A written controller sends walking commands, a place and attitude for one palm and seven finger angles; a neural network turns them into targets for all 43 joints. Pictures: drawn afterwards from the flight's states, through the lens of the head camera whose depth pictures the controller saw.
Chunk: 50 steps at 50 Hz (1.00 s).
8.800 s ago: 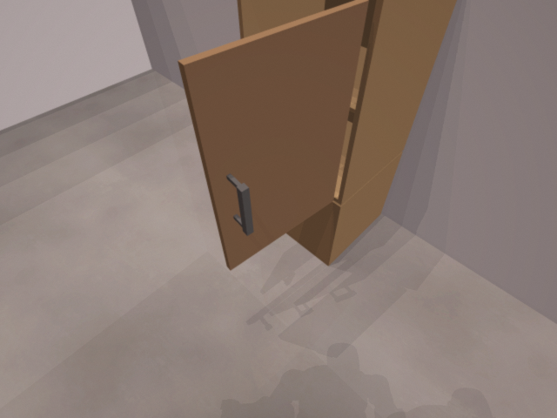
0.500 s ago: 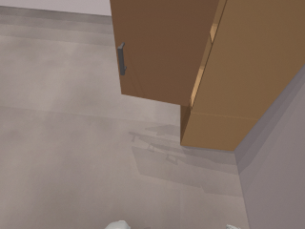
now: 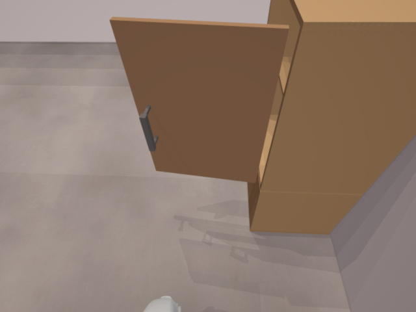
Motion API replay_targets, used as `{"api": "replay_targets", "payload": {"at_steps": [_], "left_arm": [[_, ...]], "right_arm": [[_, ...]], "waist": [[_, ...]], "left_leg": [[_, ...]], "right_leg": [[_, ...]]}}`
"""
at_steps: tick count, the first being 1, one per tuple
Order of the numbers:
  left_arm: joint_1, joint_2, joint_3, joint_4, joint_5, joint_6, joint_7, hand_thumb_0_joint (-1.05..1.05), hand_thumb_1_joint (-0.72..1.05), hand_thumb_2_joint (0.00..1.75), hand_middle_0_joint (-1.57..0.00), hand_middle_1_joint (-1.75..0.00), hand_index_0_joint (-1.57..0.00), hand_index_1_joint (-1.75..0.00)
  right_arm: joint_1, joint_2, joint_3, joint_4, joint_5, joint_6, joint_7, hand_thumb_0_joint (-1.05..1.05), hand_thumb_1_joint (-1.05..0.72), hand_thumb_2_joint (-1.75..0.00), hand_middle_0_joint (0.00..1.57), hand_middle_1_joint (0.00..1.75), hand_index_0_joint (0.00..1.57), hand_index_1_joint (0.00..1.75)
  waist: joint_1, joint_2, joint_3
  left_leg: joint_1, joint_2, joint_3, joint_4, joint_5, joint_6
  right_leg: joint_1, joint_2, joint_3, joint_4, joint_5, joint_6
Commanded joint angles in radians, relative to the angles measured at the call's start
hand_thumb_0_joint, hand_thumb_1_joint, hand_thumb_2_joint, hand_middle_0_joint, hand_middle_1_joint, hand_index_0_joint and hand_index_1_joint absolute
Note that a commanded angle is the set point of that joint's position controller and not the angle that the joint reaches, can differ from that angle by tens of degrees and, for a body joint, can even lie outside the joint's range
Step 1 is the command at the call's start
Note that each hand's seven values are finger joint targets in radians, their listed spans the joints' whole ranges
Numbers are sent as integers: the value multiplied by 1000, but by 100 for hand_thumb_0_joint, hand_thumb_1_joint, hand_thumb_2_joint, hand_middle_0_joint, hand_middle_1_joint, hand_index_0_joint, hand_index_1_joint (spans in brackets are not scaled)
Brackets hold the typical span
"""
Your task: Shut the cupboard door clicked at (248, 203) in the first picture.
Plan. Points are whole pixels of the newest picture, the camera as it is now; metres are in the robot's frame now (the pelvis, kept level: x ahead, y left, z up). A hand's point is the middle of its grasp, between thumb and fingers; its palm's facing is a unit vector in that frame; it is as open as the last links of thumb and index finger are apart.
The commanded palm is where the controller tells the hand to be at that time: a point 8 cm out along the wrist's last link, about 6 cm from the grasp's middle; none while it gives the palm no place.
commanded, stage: take the last steps up to it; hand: left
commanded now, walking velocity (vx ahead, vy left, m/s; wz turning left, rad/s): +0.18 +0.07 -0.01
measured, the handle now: (150, 129) +0.64 +0.23 -0.09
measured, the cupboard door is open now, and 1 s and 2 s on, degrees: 84 84 84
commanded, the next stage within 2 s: come to a stop and stand still in 0.08 s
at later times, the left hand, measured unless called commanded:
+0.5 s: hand (121, 295) +0.18 +0.23 -0.19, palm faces +0.01 -0.97 -0.24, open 7.4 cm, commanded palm none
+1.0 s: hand (116, 294) +0.18 +0.24 -0.19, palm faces -0.01 -0.97 -0.24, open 7.4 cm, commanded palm none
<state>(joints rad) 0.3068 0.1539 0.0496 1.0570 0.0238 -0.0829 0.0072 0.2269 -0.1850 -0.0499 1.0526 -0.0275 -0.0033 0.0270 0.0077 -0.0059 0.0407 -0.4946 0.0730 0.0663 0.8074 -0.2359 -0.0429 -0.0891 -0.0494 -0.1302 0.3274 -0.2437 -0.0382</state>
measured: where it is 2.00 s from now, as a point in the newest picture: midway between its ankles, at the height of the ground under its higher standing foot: outside the picture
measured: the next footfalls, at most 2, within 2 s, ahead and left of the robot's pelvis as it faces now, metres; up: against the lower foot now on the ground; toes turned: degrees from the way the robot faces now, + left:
left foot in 0.18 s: +0.16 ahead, +0.16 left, +0.00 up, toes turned -2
right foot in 0.42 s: +0.16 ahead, -0.06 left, +0.00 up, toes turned -5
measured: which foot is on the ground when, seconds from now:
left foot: up 0.00-0.16, down 0.18-1.00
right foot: down 0.00-0.16, up 0.18-0.40, down 0.42-0.70, up 0.72-0.94, down 0.96-1.00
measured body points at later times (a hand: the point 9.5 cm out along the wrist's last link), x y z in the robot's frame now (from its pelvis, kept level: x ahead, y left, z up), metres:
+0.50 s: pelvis +0.12 +0.04 -0.02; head +0.15 +0.03 +0.42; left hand +0.18 +0.28 -0.17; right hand +0.19 -0.20 -0.18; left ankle +0.16 +0.16 -0.74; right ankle +0.12 -0.06 -0.75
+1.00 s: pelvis +0.11 +0.04 -0.02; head +0.15 +0.05 +0.43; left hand +0.18 +0.29 -0.17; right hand +0.13 -0.19 -0.17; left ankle +0.13 +0.15 -0.75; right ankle +0.05 -0.08 -0.76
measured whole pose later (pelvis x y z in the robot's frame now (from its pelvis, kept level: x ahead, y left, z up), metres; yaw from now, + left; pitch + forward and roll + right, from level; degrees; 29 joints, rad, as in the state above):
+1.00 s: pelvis +0.11 +0.04 -0.02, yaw -2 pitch +2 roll +1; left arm 0.17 0.21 0.04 1.01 0.01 0.03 0.03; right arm 0.22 -0.16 -0.02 1.06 -0.02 0.02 -0.03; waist 0.00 -0.03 0.06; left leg -0.28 -0.01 0.07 0.51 -0.25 0.02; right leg -0.16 -0.03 0.03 0.48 -0.37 0.00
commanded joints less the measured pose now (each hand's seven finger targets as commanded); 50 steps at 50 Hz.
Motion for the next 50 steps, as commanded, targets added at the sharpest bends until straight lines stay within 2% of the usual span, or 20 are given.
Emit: {"api": "replay_targets", "payload": {"at_steps": [1, 4, 6, 7, 8, 9, 13, 19, 23, 25, 28, 32, 34, 35, 36, 40, 44, 46, 48, 50], "left_arm": [[94, 158, 22, 14, -4, -2, 3, 0, 90, 90, -20, -30, -20, -30], [83, 165, 23, 28, -4, 11, 7, 0, 90, 90, -20, -30, -20, -30], [65, 150, 20, 25, -7, 20, 7, 0, 90, 90, -20, -30, -20, -30], [89, 119, 14, 12, -10, 25, 6, 0, 90, 90, -20, -30, -20, -30], [116, 72, 4, -10, -17, 28, 5, 0, 90, 90, -20, -30, -20, -30], [69, 64, -1, -47, -8, 29, 12, 0, 90, 90, -20, -30, -20, -30], [56, 41, -9, -11, -16, 76, 13, 0, 90, 90, -20, -30, -20, -30], [100, 97, 9, -29, -1, 111, 16, 0, 90, 90, -20, -30, -20, -30], [-46, 207, 26, -102, 1, 93, 18, 0, 90, 90, -20, -30, -20, -30], [-63, 191, 26, -100, 3, 88, 27, 0, 90, 90, -20, -30, -20, -30], [-59, 206, 34, -92, 1, 83, 34, 0, 90, 90, -20, -30, -20, -30], [-88, 202, 33, -88, -18, 92, 36, 0, 90, 90, -20, -30, -20, -30], [-79, 134, 17, -116, -23, 105, 31, 0, 90, 90, -20, -30, -20, -30], [-98, 120, 11, -124, -16, 114, 36, 0, 90, 90, -20, -30, -20, -30], [-135, 132, 13, -127, -18, 128, 35, 0, 90, 90, -20, -30, -20, -30], [-148, 112, 9, -117, -20, 128, 22, 0, 90, 90, -20, -30, -20, -30], [-130, 106, 2, -108, -20, 121, 18, 0, 90, 90, -20, -30, -20, -30], [-76, 114, 1, -82, -18, 110, 19, 0, 90, 90, -20, -30, -20, -30], [-81, 171, 3, -71, -12, 92, 26, 0, 90, 90, -20, -30, -20, -30], [-118, 170, -4, -67, -13, 92, 21, 0, 90, 90, -20, -30, -20, -30]], "right_arm": [[-87, -13, 2, -87, 11, -29, 7, 0, -90, -90, 20, 30, 20, 30], [-77, -28, 3, -82, 8, -36, 2, 0, -90, -90, 20, 30, 20, 30], [77, -73, -7, -31, 0, -45, -12, 0, -90, -90, 20, 30, 20, 30], [198, -157, -24, -3, -11, -53, -24, 0, -90, -90, 20, 30, 20, 30], [283, -240, -42, 9, -13, -48, -39, 0, -90, -90, 20, 30, 20, 30], [278, -253, -40, -3, -7, -34, -46, 0, -90, -90, 20, 30, 20, 30], [-19, -101, 18, -73, -2, -35, -69, 0, -90, -90, 20, 30, 20, 30], [-63, -151, -19, -76, 14, 17, -70, 0, -90, -90, 20, 30, 20, 30], [-18, -65, -21, -81, 16, 45, -53, 0, -90, -90, 20, 30, 20, 30], [-17, -52, -20, -80, 18, 47, -58, 0, -90, -90, 20, 30, 20, 30], [-17, -52, -11, -78, 24, 39, -62, 0, -90, -90, 20, 30, 20, 30], [39, -61, -5, -46, 20, 30, -61, 0, -90, -90, 20, 30, 20, 30], [43, -162, -16, -62, 6, 22, -64, 0, -90, -90, 20, 30, 20, 30], [47, -163, -15, -66, 3, 22, -67, 0, -90, -90, 20, 30, 20, 30], [53, -159, -8, -66, -2, 17, -78, 0, -90, -90, 20, 30, 20, 30], [21, -149, -3, -77, -5, 11, -89, 0, -90, -90, 20, 30, 20, 30], [50, -164, -12, -48, 3, 9, -77, 0, -90, -90, 20, 30, 20, 30], [37, -147, -13, -39, 13, 9, -72, 0, -90, -90, 20, 30, 20, 30], [38, -95, -6, -44, 23, 9, -61, 0, -90, -90, 20, 30, 20, 30], [40, -64, 1, -30, 14, 12, -50, 0, -90, -90, 20, 30, 20, 30]], "waist": [[39, -170, 15], [17, -155, 27], [-61, -67, -1], [-94, 97, -96], [-104, 290, -183], [-107, 178, -141], [15, 154, -42], [31, 70, -64], [-8, -225, -42], [-7, -193, -56], [8, -174, -110], [-13, -116, -106], [4, 172, -104], [-6, 193, -71], [-22, 217, -47], [-7, 118, -66], [-17, 164, -121], [5, 102, -115], [-20, -67, -74], [-37, 17, -27]], "left_leg": [[-33, -17, 40, -144, 43, 13], [98, -46, 53, -253, 62, 34], [364, -55, 54, -350, 133, 52], [545, 95, -108, -354, 245, 112], [659, 306, -379, -434, 327, 224], [540, 360, -427, -484, 224, 280], [166, 248, -208, -537, 324, 212], [116, 158, -129, -405, 135, 148], [163, -72, 3, -49, -201, 27], [101, -76, -40, 91, -291, 27], [55, -85, -27, -29, -289, 3], [265, -48, -25, -410, 110, 11], [361, 208, -252, -420, 687, 150], [330, 266, -293, -442, 750, 225], [297, 267, -328, -465, 775, 259], [368, 210, -240, -418, 721, 249], [380, 174, -218, -441, 526, 209], [327, 125, -195, -399, 388, 154], [254, 14, -96, -362, 92, 54], [337, -21, -74, -389, 159, 41]], "right_leg": [[87, -236, 102, -73, 481, -97], [40, -227, 102, -14, 449, -75], [-100, -172, 60, 179, 413, -40], [-230, -83, 9, 395, 172, -4], [-385, 32, -33, 685, -359, 26], [-425, 31, 48, 847, -417, 5], [-262, -60, 133, 673, -259, 44], [-94, 5, 110, 232, 29, 28], [-230, -270, 388, -9, 305, -142], [-130, -273, 340, 55, 661, -188], [93, -242, 270, 159, 977, -167], [26, -178, 225, 237, 750, -77], [-153, -20, 112, 322, 111, 36], [-189, 31, 107, 451, -260, 43], [-239, 50, 152, 582, -359, 47], [-268, 41, 167, 565, -291, 45], [-145, 43, 113, 327, -189, 43], [-27, 39, 113, 93, -6, 37], [-24, -110, 276, -2, 161, -18], [-142, -105, 247, 40, 202, -25]]}}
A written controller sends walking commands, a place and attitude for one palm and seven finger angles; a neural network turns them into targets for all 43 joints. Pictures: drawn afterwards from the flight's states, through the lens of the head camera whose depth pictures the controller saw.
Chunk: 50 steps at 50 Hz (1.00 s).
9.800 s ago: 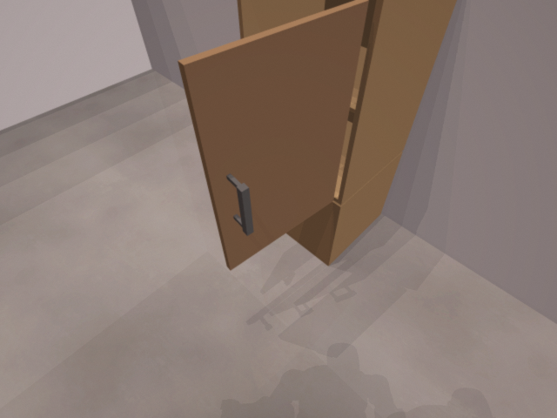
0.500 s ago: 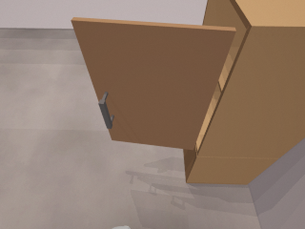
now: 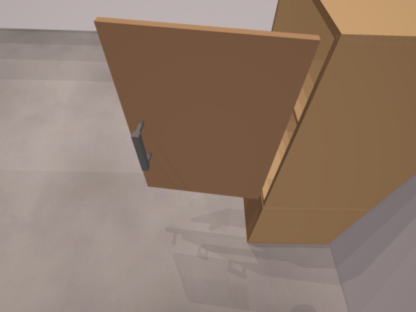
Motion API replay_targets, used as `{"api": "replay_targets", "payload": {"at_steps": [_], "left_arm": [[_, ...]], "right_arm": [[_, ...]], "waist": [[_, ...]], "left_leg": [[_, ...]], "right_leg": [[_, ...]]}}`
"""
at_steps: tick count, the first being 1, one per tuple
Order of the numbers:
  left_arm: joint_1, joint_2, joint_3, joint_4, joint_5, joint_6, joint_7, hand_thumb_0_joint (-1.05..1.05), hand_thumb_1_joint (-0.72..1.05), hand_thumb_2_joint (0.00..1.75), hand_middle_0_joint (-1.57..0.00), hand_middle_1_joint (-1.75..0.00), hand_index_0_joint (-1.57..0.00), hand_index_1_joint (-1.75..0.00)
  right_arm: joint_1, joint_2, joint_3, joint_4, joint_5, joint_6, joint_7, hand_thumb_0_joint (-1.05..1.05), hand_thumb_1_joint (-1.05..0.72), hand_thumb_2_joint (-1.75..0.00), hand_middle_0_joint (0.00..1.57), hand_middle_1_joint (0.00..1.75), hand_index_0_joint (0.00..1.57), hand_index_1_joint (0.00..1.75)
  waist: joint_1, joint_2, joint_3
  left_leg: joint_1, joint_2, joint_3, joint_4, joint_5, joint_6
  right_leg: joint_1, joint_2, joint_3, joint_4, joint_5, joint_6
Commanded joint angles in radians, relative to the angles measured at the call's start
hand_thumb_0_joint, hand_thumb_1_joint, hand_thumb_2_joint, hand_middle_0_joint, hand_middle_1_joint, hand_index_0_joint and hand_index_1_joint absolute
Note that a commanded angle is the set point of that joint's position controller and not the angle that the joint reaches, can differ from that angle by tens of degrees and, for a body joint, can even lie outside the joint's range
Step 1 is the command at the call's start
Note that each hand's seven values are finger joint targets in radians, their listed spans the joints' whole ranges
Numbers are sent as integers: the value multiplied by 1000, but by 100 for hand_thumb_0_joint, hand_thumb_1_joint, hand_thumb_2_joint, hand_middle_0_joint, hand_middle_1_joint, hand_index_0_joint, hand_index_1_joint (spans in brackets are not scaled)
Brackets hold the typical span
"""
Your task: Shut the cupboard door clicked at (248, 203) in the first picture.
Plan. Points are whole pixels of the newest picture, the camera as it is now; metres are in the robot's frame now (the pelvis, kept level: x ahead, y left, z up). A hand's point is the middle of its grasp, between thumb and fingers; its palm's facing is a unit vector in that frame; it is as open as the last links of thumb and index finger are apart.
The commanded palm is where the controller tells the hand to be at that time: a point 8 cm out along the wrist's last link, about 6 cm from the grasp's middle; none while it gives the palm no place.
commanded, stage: come to a stop and stand still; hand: left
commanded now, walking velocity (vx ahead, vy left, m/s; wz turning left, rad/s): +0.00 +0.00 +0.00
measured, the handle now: (143, 147) +0.52 +0.21 -0.07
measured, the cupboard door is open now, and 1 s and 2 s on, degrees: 84 84 84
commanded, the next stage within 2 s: look again from close up in 0.32 s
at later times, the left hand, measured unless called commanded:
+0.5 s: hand out of the picture -0.02 +0.14 -0.17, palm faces +0.02 -0.98 -0.18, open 7.4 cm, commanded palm none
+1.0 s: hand out of the picture +0.01 +0.19 -0.17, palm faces -0.01 -0.97 -0.24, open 7.4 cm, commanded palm none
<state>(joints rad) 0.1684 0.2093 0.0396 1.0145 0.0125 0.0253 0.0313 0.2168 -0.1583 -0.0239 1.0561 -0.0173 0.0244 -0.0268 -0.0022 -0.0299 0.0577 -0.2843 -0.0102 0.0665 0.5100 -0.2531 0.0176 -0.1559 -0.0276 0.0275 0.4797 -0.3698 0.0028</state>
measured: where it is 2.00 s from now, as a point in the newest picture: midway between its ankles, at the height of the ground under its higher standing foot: outside the picture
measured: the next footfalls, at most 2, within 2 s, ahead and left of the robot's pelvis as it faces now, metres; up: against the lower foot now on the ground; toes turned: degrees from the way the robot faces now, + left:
none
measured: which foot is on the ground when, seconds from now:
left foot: down 0.00-1.00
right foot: down 0.00-1.00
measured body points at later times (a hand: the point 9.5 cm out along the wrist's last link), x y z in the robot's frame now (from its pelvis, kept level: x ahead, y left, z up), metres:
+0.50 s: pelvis -0.01 -0.02 +0.00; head +0.01 -0.01 +0.45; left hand -0.02 +0.20 -0.16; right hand +0.00 -0.24 -0.16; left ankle +0.01 +0.11 -0.73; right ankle -0.06 -0.13 -0.73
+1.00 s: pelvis +0.00 +0.01 +0.00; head +0.01 +0.00 +0.45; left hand +0.01 +0.25 -0.15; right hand +0.02 -0.23 -0.15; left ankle +0.01 +0.11 -0.73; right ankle -0.06 -0.13 -0.73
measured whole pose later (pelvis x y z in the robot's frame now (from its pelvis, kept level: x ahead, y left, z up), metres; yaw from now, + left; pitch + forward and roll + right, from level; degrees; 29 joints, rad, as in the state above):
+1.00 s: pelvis +0.00 +0.01 +0.00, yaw -1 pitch +0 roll +1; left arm 0.28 0.19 -0.01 1.07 0.02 -0.01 0.04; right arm 0.25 -0.18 0.02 1.07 -0.02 -0.02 -0.01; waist 0.00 -0.01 0.03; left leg -0.25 -0.01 0.07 0.49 -0.25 0.02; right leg -0.14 -0.02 0.04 0.50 -0.35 0.02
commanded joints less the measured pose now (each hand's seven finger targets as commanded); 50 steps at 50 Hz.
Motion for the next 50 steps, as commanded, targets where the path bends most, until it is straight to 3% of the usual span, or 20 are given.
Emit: {"api": "replay_targets", "payload": {"at_steps": [1, 3, 7, 9, 20, 21, 22, 23, 24, 25, 26, 29, 30, 32, 34, 35, 39, 44, 50], "left_arm": [[48, 111, 4, -13, -3, -26, 0, 0, 90, 90, -20, -30, -20, -30], [64, 98, -2, 2, -7, -32, 5, 0, 90, 90, -20, -30, -20, -30], [77, 87, -9, 25, -9, -32, 3, 0, 90, 90, -20, -30, -20, -30], [89, 78, -10, 36, -10, -33, 2, 0, 90, 90, -20, -30, -20, -30], [145, 47, -17, 79, -10, -38, 2, 0, 90, 90, -20, -30, -20, -30], [256, 51, -24, 96, 18, -77, 45, 0, 90, 90, -20, -30, -20, -30], [188, 99, -18, 46, 9, -85, 41, 0, 90, 90, -20, -30, -20, -30], [157, 86, -24, 28, 5, -85, 35, 0, 90, 90, -20, -30, -20, -30], [156, 72, -25, 14, 2, -87, 31, 0, 90, 90, -20, -30, -20, -30], [172, 65, -24, 16, 3, -90, 28, 0, 90, 90, -20, -30, -20, -30], [193, 63, -25, 17, -1, -85, 28, 0, 90, 90, -20, -30, -20, -30], [191, 43, -32, 20, 0, -66, 25, 0, 90, 90, -20, -30, -20, -30], [187, 39, -33, 17, 3, -63, 24, 0, 90, 90, -20, -30, -20, -30], [186, 46, -35, 14, 1, -52, 20, 0, 90, 90, -20, -30, -20, -30], [179, 51, -37, 9, 3, -47, 16, 0, 90, 90, -20, -30, -20, -30], [180, 54, -36, 7, 5, -49, 16, 0, 90, 90, -20, -30, -20, -30], [174, 70, -37, 6, 3, -45, 12, 0, 90, 90, -20, -30, -20, -30], [168, 89, -33, 11, 2, -47, 10, 0, 90, 90, -20, -30, -20, -30], [162, 107, -30, 23, 2, -49, 9, 0, 90, 90, -20, -30, -20, -30]], "right_arm": [[58, -102, -24, -22, 0, -18, -2, 0, -90, -90, 20, 30, 20, 30], [58, -121, -26, -10, 6, -20, -5, 0, -90, -90, 20, 30, 20, 30], [56, -108, -18, 24, 3, -18, -2, 0, -90, -90, 20, 30, 20, 30], [59, -105, -15, 35, 2, -19, -3, 0, -90, -90, 20, 30, 20, 30], [92, -87, -5, 65, 2, -28, -11, 0, -90, -90, 20, 30, 20, 30], [-21, -107, 0, -18, 13, -53, 2, 0, -90, -90, 20, 30, 20, 30], [62, -49, 5, -42, 10, -45, 9, 0, -90, -90, 20, 30, 20, 30], [100, -57, 3, -37, 8, -43, 9, 0, -90, -90, 20, 30, 20, 30], [112, -71, 3, -40, 7, -46, 10, 0, -90, -90, 20, 30, 20, 30], [116, -72, 8, -38, 3, -60, 9, 0, -90, -90, 20, 30, 20, 30], [119, -80, 9, -43, 5, -61, 6, 0, -90, -90, 20, 30, 20, 30], [106, -96, 10, -53, 7, -56, 1, 0, -90, -90, 20, 30, 20, 30], [104, -92, 11, -52, 5, -58, 2, 0, -90, -90, 20, 30, 20, 30], [91, -105, 11, -53, 4, -51, 4, 0, -90, -90, 20, 30, 20, 30], [86, -115, 10, -56, 3, -49, 7, 0, -90, -90, 20, 30, 20, 30], [80, -111, 10, -54, 2, -50, 8, 0, -90, -90, 20, 30, 20, 30], [75, -134, 9, -49, 2, -51, 9, 0, -90, -90, 20, 30, 20, 30], [71, -148, 11, -35, 4, -61, 6, 0, -90, -90, 20, 30, 20, 30], [52, -152, 10, -16, 7, -63, 1, 0, -90, -90, 20, 30, 20, 30]], "waist": [[-22, -53, -104], [-18, -114, -104], [-16, -12, 3], [-14, 9, 12], [-3, 14, 26], [40, 36, 42], [-39, 25, -26], [-41, 25, -63], [-40, 42, -82], [-25, 108, -100], [-20, 92, -116], [-12, 4, -23], [-7, 17, 17], [-1, 11, 51], [-1, 27, 67], [2, 23, 82], [3, 29, 35], [6, 33, -22], [9, 17, -35]], "left_leg": [[144, 83, -75, -61, 242, -15], [156, 91, -74, -71, 219, -16], [141, 94, -78, -105, 168, -21], [140, 96, -83, -118, 147, -21], [141, 104, -90, -139, 156, -18], [69, 97, -47, 108, 203, -31], [36, 74, -63, 61, -8, -16], [57, 74, -61, 32, 0, -14], [68, 83, -77, 13, 86, -9], [93, 93, -72, 11, 236, -2], [109, 103, -84, 18, 293, 5], [70, 110, -100, -20, 216, 15], [48, 108, -105, -38, 214, 20], [29, 105, -120, -78, 93, 22], [20, 105, -130, -110, 19, 24], [9, 102, -130, -117, 17, 26], [45, 109, -133, -135, 13, 28], [93, 113, -118, -117, 141, 29], [123, 113, -104, -97, 246, 31]], "right_leg": [[-18, -96, 80, -95, 425, -54], [-6, -101, 66, -110, 443, -44], [-65, -86, 78, -160, 289, -44], [-69, -79, 83, -178, 226, -45], [-44, -66, 62, -198, 210, -44], [-75, -133, 144, -166, 726, 4], [-18, -160, 131, -115, 673, -44], [-28, -129, 106, -90, 498, -65], [-29, -91, 94, -63, 428, -69], [-10, -79, 67, -28, 539, -68], [-2, -65, 59, -16, 502, -63], [-56, -44, 50, -39, 304, -53], [-68, -39, 48, -44, 277, -52], [-100, -32, 53, -61, 116, -47], [-120, -29, 54, -71, 43, -45], [-120, -29, 54, -76, 53, -45], [-109, -32, 54, -69, 60, -39], [-73, -42, 55, -59, 158, -34], [-50, -54, 55, -65, 253, -30]]}}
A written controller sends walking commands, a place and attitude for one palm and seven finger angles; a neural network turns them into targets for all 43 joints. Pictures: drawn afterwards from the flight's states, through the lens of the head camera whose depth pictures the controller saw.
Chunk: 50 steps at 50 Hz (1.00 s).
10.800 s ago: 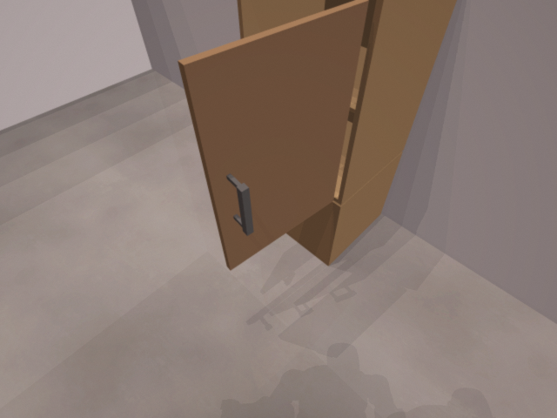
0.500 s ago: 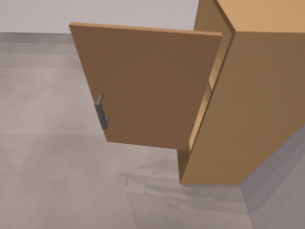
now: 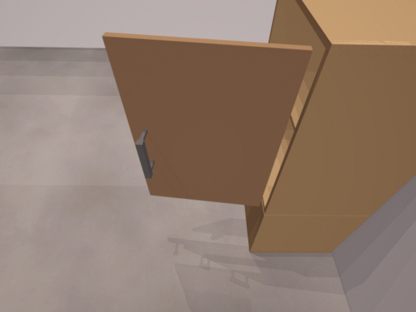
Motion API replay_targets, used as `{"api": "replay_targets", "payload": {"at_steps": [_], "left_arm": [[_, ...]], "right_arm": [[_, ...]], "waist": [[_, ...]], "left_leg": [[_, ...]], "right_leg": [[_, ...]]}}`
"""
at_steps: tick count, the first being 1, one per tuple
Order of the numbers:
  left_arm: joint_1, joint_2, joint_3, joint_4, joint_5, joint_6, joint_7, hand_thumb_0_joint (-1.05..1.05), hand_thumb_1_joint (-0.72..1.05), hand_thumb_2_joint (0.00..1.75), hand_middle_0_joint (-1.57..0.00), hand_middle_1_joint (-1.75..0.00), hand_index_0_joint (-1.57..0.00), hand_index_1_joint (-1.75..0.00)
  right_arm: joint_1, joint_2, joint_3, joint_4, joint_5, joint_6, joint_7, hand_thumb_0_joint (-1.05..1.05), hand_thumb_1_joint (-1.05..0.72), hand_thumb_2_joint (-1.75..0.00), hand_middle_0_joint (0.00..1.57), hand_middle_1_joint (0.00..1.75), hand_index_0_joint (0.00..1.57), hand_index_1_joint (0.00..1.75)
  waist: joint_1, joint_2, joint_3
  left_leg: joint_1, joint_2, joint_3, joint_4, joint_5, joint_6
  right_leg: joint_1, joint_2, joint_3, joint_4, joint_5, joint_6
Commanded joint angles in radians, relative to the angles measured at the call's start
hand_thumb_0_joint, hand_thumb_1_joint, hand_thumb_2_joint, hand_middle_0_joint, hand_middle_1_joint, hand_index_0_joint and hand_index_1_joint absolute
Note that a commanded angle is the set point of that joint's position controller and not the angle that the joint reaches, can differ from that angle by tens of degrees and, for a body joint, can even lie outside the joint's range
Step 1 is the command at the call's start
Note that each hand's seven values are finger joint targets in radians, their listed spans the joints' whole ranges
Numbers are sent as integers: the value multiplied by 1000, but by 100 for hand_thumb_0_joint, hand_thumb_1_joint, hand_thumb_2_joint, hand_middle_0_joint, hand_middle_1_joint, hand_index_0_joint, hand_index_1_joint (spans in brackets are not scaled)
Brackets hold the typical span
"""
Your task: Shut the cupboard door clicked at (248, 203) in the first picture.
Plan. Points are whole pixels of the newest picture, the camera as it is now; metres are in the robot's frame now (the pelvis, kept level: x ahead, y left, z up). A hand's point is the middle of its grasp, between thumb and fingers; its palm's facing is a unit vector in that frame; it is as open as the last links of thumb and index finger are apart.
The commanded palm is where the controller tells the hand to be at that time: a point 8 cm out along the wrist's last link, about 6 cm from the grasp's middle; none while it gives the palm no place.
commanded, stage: shuffle to correct the standing spot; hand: left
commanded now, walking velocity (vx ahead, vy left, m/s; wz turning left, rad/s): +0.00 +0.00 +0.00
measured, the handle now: (146, 154) +0.52 +0.21 -0.07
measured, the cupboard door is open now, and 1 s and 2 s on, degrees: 84 84 84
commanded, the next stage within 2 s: come to a stop and stand still in 0.22 s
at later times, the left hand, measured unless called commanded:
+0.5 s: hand out of the picture +0.04 +0.20 -0.19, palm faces +0.00 -0.98 -0.21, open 7.4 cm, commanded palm none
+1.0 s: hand out of the picture +0.10 +0.20 -0.17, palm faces -0.02 -0.97 -0.23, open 7.4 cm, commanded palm none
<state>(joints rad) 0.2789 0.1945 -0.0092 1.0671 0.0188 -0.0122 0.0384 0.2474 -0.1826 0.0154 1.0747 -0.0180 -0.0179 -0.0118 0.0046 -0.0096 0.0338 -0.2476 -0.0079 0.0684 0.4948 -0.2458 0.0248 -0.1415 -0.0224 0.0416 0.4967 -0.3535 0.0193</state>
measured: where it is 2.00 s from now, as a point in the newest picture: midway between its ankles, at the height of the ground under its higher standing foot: outside the picture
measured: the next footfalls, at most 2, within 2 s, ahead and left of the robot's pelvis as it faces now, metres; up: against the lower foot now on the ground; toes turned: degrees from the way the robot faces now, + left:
none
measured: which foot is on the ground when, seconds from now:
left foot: down 0.00-1.00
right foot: down 0.00-1.00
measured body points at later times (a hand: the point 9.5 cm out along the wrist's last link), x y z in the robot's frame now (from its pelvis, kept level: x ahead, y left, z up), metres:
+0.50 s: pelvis +0.05 +0.01 -0.01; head +0.08 +0.02 +0.44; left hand +0.04 +0.25 -0.17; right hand +0.07 -0.22 -0.16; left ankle +0.01 +0.10 -0.74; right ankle +0.00 -0.11 -0.73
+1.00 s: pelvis +0.02 +0.02 +0.00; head +0.02 +0.02 +0.45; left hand +0.10 +0.25 -0.15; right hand +0.08 -0.22 -0.15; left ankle +0.01 +0.11 -0.74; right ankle +0.01 -0.11 -0.74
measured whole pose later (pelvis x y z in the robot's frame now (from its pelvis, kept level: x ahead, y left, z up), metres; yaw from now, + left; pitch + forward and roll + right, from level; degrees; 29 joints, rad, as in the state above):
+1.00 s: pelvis +0.02 +0.02 +0.00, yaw -1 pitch -2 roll +0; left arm 0.21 0.18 -0.01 0.97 0.02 0.00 0.05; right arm 0.22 -0.19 -0.01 0.97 -0.02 0.00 -0.01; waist -0.01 0.00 0.03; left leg -0.21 -0.01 0.08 0.55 -0.31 0.04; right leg -0.22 -0.03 -0.04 0.56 -0.31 0.01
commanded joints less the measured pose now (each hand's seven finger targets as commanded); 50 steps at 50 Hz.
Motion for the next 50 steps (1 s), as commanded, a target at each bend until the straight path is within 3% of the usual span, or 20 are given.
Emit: {"api": "replay_targets", "payload": {"at_steps": [1, 8, 11, 15, 17, 18, 19, 20, 21, 24, 26, 28, 32, 38, 39, 40, 41, 43, 46, 50], "left_arm": [[51, 125, 18, -26, -5, -12, 3, 0, 90, 90, -20, -30, -20, -30], [73, 123, 27, -16, 5, -1, -10, 0, 90, 90, -20, -30, -20, -30], [90, 142, 38, -15, 5, -5, -12, 0, 90, 90, -20, -30, -20, -30], [130, 153, 54, -9, 4, -10, -8, 0, 90, 90, -20, -30, -20, -30], [97, 127, 49, -19, 4, -7, -6, 0, 90, 90, -20, -30, -20, -30], [71, 101, 40, -32, 3, -6, -3, 0, 90, 90, -20, -30, -20, -30], [49, 70, 30, -42, -1, -5, 3, 0, 90, 90, -20, -30, -20, -30], [27, 51, 25, -50, -5, -1, 9, 0, 90, 90, -20, -30, -20, -30], [5, 51, 26, -51, -9, 5, 10, 0, 90, 90, -20, -30, -20, -30], [79, 82, 38, -18, -8, 3, 5, 0, 90, 90, -20, -30, -20, -30], [95, 129, 40, -10, -7, -15, 4, 0, 90, 90, -20, -30, -20, -30], [54, 143, 39, -21, -7, -16, 5, 0, 90, 90, -20, -30, -20, -30], [52, 117, 42, -42, -4, -2, 16, 0, 90, 90, -20, -30, -20, -30], [-3, 114, 47, -90, -3, 15, 13, 0, 90, 90, -20, -30, -20, -30], [55, 125, 44, -74, -1, -1, 42, 0, 90, 90, -20, -30, -20, -30], [70, 176, 56, -95, 6, -14, 40, 0, 90, 90, -20, -30, -20, -30], [40, 169, 54, -120, 0, -20, 35, 0, 90, 90, -20, -30, -20, -30], [-20, 146, 37, -146, -5, -15, 25, 0, 90, 90, -20, -30, -20, -30], [-37, 115, 26, -156, -8, -6, 17, 0, 90, 90, -20, -30, -20, -30], [-34, 111, 22, -142, -3, 6, 5, 0, 90, 90, -20, -30, -20, -30]], "right_arm": [[15, -133, -29, -32, 7, -21, -14, 0, -90, -90, 20, 30, 20, 30], [7, -114, -31, -33, 0, -2, 1, 0, -90, -90, 20, 30, 20, 30], [3, -102, -29, -51, -2, -6, 4, 0, -90, -90, 20, 30, 20, 30], [12, -97, -27, -51, 1, -22, -2, 0, -90, -90, 20, 30, 20, 30], [79, -122, -30, -28, -1, -27, -10, 0, -90, -90, 20, 30, 20, 30], [143, -151, -35, -10, -3, -27, -19, 0, -90, -90, 20, 30, 20, 30], [182, -167, -38, 4, -3, -25, -28, 0, -90, -90, 20, 30, 20, 30], [173, -141, -32, 7, 1, -21, -33, 0, -90, -90, 20, 30, 20, 30], [143, -127, -28, -4, 0, -18, -36, 0, -90, -90, 20, 30, 20, 30], [14, -157, -35, -40, 8, -16, -39, 0, -90, -90, 20, 30, 20, 30], [0, -134, -40, -50, 16, -21, -37, 0, -90, -90, 20, 30, 20, 30], [5, -113, -44, -36, 12, -13, -34, 0, -90, -90, 20, 30, 20, 30], [44, -81, -45, -24, 7, -1, -35, 0, -90, -90, 20, 30, 20, 30], [20, -84, -47, -48, 2, 7, -31, 0, -90, -90, 20, 30, 20, 30], [-33, -151, -67, -122, 26, 2, -20, 0, -90, -90, 20, 30, 20, 30], [-27, -127, -59, -157, 19, 2, -13, 0, -90, -90, 20, 30, 20, 30], [31, -77, -58, -160, 12, -2, -9, 0, -90, -90, 20, 30, 20, 30], [29, -71, -55, -157, 15, 7, -7, 0, -90, -90, 20, 30, 20, 30], [22, -109, -53, -152, 1, 6, -12, 0, -90, -90, 20, 30, 20, 30], [-16, -116, -43, -158, 0, 4, -4, 0, -90, -90, 20, 30, 20, 30]], "waist": [[2, 3, -16], [8, -11, 76], [12, -93, 95], [15, -92, 41], [-22, 28, 3], [-42, 128, -26], [-44, 226, -23], [-32, 207, 7], [-23, 158, 33], [41, 86, -12], [24, -9, -52], [8, -50, -55], [7, -57, -97], [7, 18, -78], [8, 49, -89], [13, 19, -138], [-20, -68, -203], [-32, -99, -174], [-17, 19, -48], [-4, 64, 41]], "left_leg": [[95, 111, -103, -75, 256, 21], [2, 71, -74, -53, -104, 17], [-61, 36, -27, 28, -63, 9], [-38, 30, 7, 85, 81, 10], [126, 86, -56, 25, 315, 35], [230, 161, -145, -2, 535, 83], [281, 251, -235, -50, 787, 146], [265, 302, -250, -75, 928, 188], [217, 304, -227, -88, 932, 188], [137, 212, -127, -36, 736, 108], [81, 133, -80, -37, 426, 29], [91, 117, -69, -49, 363, 10], [111, 116, -39, -28, 491, 0], [115, 133, -61, -49, 454, 12], [105, 164, -28, 140, 591, -16], [10, 93, -16, 198, 443, -41], [-43, 60, -21, 127, 143, -33], [17, 48, -33, 5, 53, -19], [60, 124, -107, -18, 355, 12], [-27, 123, -147, -125, 88, 24]], "right_leg": [[-65, -62, 44, -79, 257, -46], [-118, -73, 85, -114, -82, -78], [-74, -110, 134, -133, -2, -103], [11, -131, 117, -55, 326, -116], [-77, -63, 11, 92, 390, -88], [-166, -11, -59, 213, 285, -58], [-247, 21, -97, 310, -27, -38], [-287, 1, -73, 354, -236, -34], [-266, -30, -50, 325, -250, -34], [-60, -42, -64, 7, 101, -33], [29, -118, 37, -34, 534, -69], [29, -139, 35, 3, 695, -79], [45, -134, 5, 59, 800, -69], [-27, -106, 14, 30, 518, -64], [-67, -140, 27, -1, 721, -32], [74, -192, 71, 17, 968, -76], [144, -233, 92, 70, 1050, -123], [80, -201, 50, 67, 874, -109], [-63, -96, -2, 26, 449, -69], [-86, -65, -3, -59, 126, -59]]}}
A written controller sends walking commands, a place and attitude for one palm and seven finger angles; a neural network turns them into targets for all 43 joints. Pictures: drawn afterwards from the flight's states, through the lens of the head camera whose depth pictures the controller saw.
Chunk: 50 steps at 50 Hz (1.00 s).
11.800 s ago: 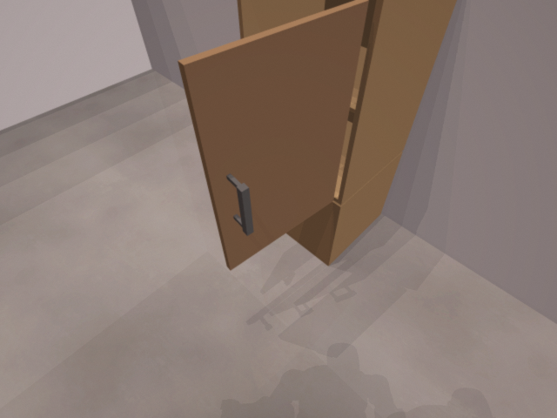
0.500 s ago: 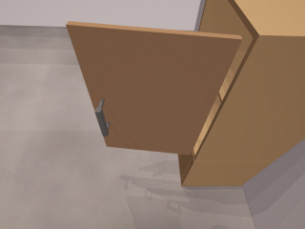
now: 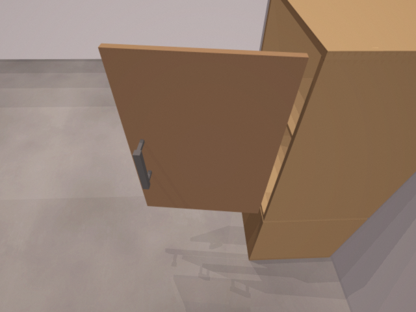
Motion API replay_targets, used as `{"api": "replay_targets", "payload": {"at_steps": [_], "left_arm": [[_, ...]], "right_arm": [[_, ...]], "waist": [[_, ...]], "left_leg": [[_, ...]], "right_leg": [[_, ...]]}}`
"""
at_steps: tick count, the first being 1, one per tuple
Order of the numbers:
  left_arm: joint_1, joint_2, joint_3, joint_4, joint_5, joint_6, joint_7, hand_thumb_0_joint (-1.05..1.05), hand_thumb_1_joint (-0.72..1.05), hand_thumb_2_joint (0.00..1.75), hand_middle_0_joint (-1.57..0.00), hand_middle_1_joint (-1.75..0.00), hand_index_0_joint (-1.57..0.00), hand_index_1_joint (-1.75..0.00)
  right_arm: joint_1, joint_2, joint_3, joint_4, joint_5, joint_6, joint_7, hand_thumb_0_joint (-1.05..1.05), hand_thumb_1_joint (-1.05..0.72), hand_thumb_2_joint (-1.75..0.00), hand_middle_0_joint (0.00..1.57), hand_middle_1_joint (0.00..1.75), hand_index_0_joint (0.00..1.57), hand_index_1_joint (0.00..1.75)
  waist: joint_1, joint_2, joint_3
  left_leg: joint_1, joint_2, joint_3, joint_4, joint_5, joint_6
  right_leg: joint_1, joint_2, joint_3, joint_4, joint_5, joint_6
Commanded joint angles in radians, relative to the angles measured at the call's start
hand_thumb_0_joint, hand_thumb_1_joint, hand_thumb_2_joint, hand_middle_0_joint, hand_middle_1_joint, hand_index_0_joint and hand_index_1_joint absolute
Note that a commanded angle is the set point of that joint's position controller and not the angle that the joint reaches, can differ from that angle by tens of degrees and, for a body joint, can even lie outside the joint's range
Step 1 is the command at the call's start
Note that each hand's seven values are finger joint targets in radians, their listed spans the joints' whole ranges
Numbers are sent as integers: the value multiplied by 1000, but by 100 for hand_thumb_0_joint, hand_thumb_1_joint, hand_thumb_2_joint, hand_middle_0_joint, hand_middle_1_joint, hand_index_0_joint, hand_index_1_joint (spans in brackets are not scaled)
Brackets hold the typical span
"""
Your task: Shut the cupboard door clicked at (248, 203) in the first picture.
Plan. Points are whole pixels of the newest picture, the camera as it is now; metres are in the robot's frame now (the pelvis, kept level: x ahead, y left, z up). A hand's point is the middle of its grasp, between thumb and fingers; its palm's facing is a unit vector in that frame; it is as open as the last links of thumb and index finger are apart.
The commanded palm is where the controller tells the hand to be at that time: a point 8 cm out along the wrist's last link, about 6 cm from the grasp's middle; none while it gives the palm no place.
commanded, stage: come to a stop and stand still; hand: left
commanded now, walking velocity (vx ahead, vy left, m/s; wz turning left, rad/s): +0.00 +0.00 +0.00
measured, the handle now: (143, 165) +0.50 +0.21 -0.07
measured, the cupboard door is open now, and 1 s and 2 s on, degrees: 84 84 84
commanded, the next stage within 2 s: look again from close up in 0.34 s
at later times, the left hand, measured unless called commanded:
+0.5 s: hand out of the picture -0.06 +0.18 -0.17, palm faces +0.02 -0.98 -0.19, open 7.4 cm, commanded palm none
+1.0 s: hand out of the picture -0.01 +0.18 -0.17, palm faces +0.02 -0.99 -0.17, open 7.4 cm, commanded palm none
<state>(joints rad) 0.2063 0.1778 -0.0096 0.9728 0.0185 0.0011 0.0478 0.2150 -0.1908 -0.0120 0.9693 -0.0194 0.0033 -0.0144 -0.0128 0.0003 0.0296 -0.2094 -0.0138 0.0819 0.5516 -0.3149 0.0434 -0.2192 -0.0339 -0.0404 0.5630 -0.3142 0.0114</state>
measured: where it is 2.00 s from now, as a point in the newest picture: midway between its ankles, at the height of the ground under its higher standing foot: outside the picture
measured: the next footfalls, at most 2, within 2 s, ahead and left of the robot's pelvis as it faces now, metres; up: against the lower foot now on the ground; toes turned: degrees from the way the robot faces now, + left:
none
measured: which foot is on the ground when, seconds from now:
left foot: down 0.00-1.00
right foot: down 0.00-1.00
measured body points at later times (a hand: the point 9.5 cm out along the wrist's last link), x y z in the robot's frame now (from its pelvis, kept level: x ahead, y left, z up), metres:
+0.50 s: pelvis -0.02 +0.01 +0.01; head -0.02 +0.02 +0.46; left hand -0.06 +0.23 -0.15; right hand -0.04 -0.22 -0.15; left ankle -0.01 +0.09 -0.73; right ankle -0.01 -0.12 -0.73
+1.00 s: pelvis -0.01 +0.02 +0.01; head +0.00 +0.03 +0.46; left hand -0.01 +0.23 -0.16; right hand +0.00 -0.21 -0.14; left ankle -0.01 +0.09 -0.73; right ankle -0.01 -0.12 -0.73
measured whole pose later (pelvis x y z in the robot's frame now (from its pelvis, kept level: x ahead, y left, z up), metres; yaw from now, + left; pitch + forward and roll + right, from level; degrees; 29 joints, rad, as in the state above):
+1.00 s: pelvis -0.01 +0.02 +0.01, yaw +0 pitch -1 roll +0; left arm 0.30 0.15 -0.02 1.11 0.02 -0.02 0.04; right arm 0.27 -0.15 0.01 1.14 -0.01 -0.03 -0.02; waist 0.01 -0.03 0.03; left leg -0.16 -0.04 0.08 0.41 -0.23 0.07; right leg -0.17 -0.05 -0.04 0.42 -0.23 0.04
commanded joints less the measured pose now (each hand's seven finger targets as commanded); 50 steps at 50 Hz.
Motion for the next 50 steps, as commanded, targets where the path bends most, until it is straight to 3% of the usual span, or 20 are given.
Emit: {"api": "replay_targets", "payload": {"at_steps": [1, 3, 7, 12, 17, 24, 31, 38, 50], "left_arm": [[43, 125, 21, -45, -4, -7, -6, 0, 90, 90, -20, -30, -20, -30], [48, 123, 20, -44, -2, -6, -10, 0, 90, 90, -20, -30, -20, -30], [89, 120, 21, -34, 1, -10, -12, 0, 90, 90, -20, -30, -20, -30], [122, 111, 17, -6, -1, -18, -13, 0, 90, 90, -20, -30, -20, -30], [152, 100, 11, 34, -3, -23, -13, 0, 90, 90, -20, -30, -20, -30], [181, 82, 2, 85, -6, -30, -11, 0, 90, 90, -20, -30, -20, -30], [186, 66, -2, 109, -6, -31, -5, 0, 90, 90, -20, -30, -20, -30], [174, 55, 1, 113, -5, -27, -4, 0, 90, 90, -20, -30, -20, -30], [170, 63, 5, 108, -6, -28, -4, 0, 90, 90, -20, -30, -20, -30]], "right_arm": [[20, -112, -14, -51, 2, -16, -1, 0, -90, -90, 20, 30, 20, 30], [32, -117, -15, -45, -1, -14, 3, 0, -90, -90, 20, 30, 20, 30], [55, -118, -17, -31, -2, -14, 6, 0, -90, -90, 20, 30, 20, 30], [87, -110, -10, 3, 1, -19, 5, 0, -90, -90, 20, 30, 20, 30], [109, -99, -5, 45, 6, -24, 4, 0, -90, -90, 20, 30, 20, 30], [129, -80, 3, 99, 12, -33, 0, 0, -90, -90, 20, 30, 20, 30], [125, -63, 7, 132, 15, -40, -6, 0, -90, -90, 20, 30, 20, 30], [116, -51, 8, 145, 15, -40, -9, 0, -90, -90, 20, 30, 20, 30], [105, -55, 7, 147, 15, -43, -12, 0, -90, -90, 20, 30, 20, 30]], "waist": [[11, 28, 49], [5, 14, 83], [9, -4, 59], [5, -22, 48], [7, 4, 60], [11, -17, 49], [15, -9, 42], [18, -3, 67], [21, -4, 38]], "left_leg": [[-71, 123, -159, -196, 78, 3], [-99, 111, -164, -238, -77, -1], [-114, 108, -172, -264, -141, 2], [-95, 103, -169, -258, -109, 3], [-96, 106, -171, -269, -89, 3], [-62, 107, -154, -259, -3, -1], [-29, 109, -141, -243, 119, 0], [-26, 111, -140, -255, 126, -4], [14, 112, -133, -244, 226, 0]], "right_leg": [[-13, -56, 85, -141, 48, -51], [-45, -57, 94, -167, -40, -50], [-36, -56, 90, -177, -71, -46], [-50, -69, 100, -201, -83, -48], [-39, -73, 93, -203, -39, -47], [-12, -81, 87, -206, 39, -45], [17, -84, 75, -195, 136, -39], [18, -82, 69, -197, 143, -33], [54, -86, 68, -202, 207, -31]]}}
